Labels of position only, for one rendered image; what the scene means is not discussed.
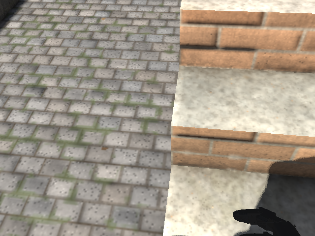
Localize stairs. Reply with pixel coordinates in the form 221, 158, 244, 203
162, 0, 315, 236

